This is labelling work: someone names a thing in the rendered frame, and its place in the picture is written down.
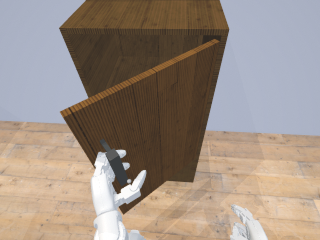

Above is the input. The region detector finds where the cupboard door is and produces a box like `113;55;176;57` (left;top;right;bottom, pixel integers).
60;39;220;215

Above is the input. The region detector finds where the robot left shin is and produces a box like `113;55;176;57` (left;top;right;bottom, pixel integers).
130;230;140;234

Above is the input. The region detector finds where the handle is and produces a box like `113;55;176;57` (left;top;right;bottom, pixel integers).
100;139;128;186

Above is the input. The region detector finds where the right robot hand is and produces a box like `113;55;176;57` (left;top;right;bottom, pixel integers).
230;204;268;240

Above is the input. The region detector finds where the robot left forearm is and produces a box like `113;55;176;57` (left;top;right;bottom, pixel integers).
93;210;129;240

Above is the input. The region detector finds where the left robot hand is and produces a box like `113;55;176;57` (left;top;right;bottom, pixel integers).
90;149;147;217

